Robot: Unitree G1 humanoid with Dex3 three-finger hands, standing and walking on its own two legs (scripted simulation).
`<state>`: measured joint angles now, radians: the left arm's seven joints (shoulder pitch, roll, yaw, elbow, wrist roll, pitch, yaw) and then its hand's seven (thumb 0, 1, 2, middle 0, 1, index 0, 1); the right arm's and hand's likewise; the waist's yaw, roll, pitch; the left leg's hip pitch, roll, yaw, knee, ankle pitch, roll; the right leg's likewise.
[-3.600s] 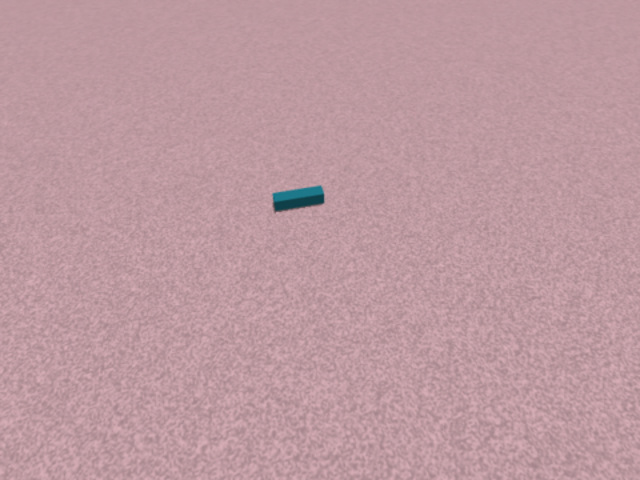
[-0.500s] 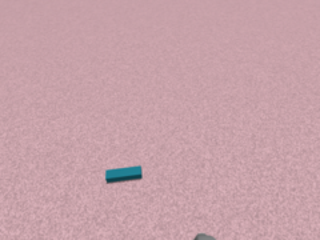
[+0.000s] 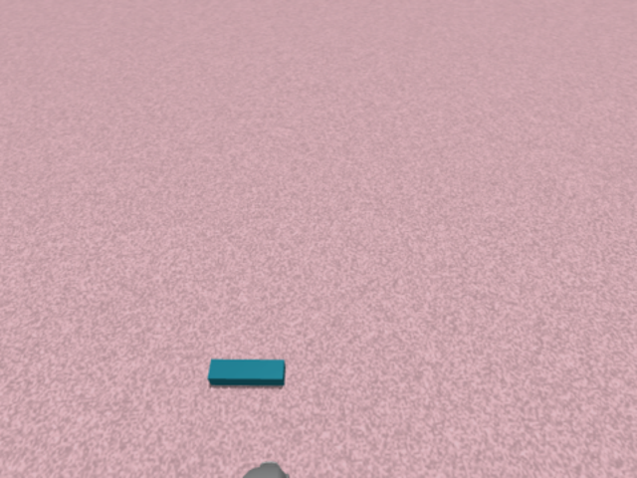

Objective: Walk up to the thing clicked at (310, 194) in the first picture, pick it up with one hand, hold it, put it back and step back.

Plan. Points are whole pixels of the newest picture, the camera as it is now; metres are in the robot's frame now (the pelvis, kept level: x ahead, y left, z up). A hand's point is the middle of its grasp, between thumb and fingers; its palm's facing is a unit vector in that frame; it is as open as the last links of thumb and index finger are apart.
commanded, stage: walk up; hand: left
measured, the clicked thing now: (247, 372) +0.54 +0.26 -0.74
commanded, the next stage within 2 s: none
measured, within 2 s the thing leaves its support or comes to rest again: neither
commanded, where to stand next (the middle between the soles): +0.16 +0.04 m, yaw +0 degrees
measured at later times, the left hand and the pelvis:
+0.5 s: hand out of the picture +0.14 +0.28 -0.15, palm faces -0.02 -0.90 -0.44, open 7.4 cm; pelvis +0.08 +0.00 -0.02, yaw +0 degrees
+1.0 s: hand out of the picture +0.15 +0.27 -0.16, palm faces +0.00 -0.95 -0.31, open 7.4 cm; pelvis +0.06 +0.02 +0.00, yaw +0 degrees
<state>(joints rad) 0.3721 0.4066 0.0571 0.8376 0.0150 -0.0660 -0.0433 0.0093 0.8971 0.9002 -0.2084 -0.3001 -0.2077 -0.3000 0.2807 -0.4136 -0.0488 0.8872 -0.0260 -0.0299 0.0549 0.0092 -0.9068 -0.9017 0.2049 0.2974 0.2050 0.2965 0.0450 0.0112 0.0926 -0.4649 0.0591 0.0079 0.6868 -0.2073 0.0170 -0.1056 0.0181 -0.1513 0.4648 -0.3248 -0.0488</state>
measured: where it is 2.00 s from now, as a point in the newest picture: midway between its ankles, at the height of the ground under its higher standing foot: outside the picture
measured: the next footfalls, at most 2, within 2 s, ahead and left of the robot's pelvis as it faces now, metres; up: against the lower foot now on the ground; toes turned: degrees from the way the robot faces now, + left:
left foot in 0.06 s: +0.10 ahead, +0.15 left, +0.00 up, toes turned +1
right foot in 0.46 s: +0.19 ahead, -0.13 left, +0.00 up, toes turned +0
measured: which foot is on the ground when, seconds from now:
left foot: up 0.00-0.04, down 0.06-1.00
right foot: down 0.00-0.10, up 0.12-0.44, down 0.46-1.00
